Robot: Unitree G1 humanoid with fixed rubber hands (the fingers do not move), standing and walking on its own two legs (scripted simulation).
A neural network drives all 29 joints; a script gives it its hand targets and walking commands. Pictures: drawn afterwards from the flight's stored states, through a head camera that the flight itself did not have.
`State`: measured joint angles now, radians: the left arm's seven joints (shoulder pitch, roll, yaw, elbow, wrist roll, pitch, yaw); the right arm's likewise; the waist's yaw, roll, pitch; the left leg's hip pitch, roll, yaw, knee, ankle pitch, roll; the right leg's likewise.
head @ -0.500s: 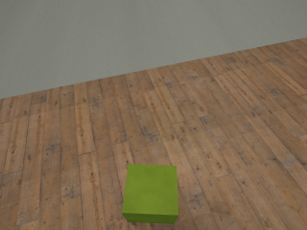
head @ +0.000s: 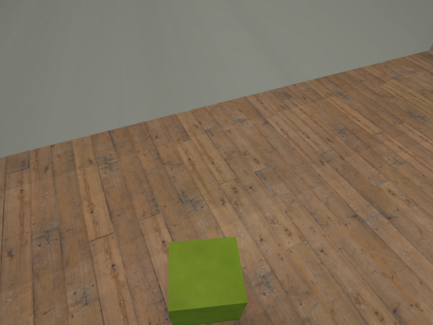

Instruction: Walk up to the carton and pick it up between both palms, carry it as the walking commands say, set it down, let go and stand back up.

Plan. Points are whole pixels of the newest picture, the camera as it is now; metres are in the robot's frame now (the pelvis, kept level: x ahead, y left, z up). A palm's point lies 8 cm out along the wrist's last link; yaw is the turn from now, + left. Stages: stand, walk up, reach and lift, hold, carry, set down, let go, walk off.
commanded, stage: walk up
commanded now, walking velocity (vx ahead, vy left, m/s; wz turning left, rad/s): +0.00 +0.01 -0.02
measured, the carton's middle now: (205, 282) +0.43 +0.02 -0.64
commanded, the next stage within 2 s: stand in 0.26 s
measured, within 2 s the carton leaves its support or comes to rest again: neither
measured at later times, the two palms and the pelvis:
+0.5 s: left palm out of the picture +0.01 +0.21 -0.14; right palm out of the picture -0.01 -0.24 -0.14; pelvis -0.01 -0.01 +0.01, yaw +1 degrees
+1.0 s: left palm out of the picture +0.12 +0.22 -0.15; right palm out of the picture +0.13 -0.25 -0.15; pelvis -0.03 -0.03 -0.04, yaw +1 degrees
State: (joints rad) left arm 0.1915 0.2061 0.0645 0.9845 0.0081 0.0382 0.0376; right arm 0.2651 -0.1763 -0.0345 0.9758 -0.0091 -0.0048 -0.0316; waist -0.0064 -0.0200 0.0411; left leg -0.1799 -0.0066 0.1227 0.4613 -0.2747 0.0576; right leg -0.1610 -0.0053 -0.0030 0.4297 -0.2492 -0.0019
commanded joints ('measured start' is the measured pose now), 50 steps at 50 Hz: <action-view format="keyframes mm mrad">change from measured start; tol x8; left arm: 1 53 117 7 15 9 -38 8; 26 74 12 -26 129 2 -46 9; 27 -548 102 -27 -541 -59 -5 -16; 28 -425 107 -12 -351 -39 92 -6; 32 -167 141 -33 -385 -86 446 -22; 36 26 105 -59 -430 -49 607 -47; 42 -73 81 -20 -655 1 508 -73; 50 -123 107 82 -637 18 383 -90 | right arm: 1 62 -95 -19 6 16 -11 9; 26 60 -71 7 125 -3 4 0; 27 -654 -153 70 -609 65 15 0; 28 -466 -110 85 -379 59 115 -14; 35 -52 -125 51 -394 67 617 21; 43 -116 -92 -38 -634 -40 511 44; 50 -187 -64 -54 -648 -1 429 44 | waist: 1 -4 -10 -63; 26 -12 21 37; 27 41 -6 -79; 32 -7 48 -49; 37 14 50 -264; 50 29 18 -369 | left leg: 1 -54 127 -152 -115 189 -21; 5 89 101 -129 -152 153 -19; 26 76 135 -154 -180 148 -24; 27 -204 15 -118 35 -96 -14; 29 -221 47 -94 61 -232 -15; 32 -217 44 -118 87 -108 -27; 38 -90 7 -183 180 411 -30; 50 -395 7 -160 389 242 -53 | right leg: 1 165 -166 131 -101 320 -48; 3 36 -142 107 -109 224 -60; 13 -78 -122 103 -132 110 -47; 26 -13 -104 72 -140 134 -28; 27 -293 -11 15 57 -169 -42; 29 -332 -45 -30 83 -322 -46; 32 -327 -33 4 132 -216 -77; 38 -258 29 55 202 254 -81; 50 -345 10 82 408 246 -25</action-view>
